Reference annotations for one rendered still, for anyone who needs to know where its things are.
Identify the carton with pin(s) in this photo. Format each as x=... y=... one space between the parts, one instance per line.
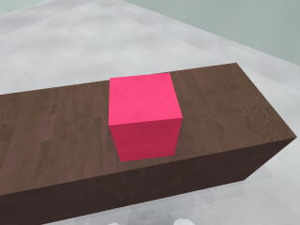
x=144 y=116

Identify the pedestal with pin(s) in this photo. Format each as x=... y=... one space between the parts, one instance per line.
x=58 y=159

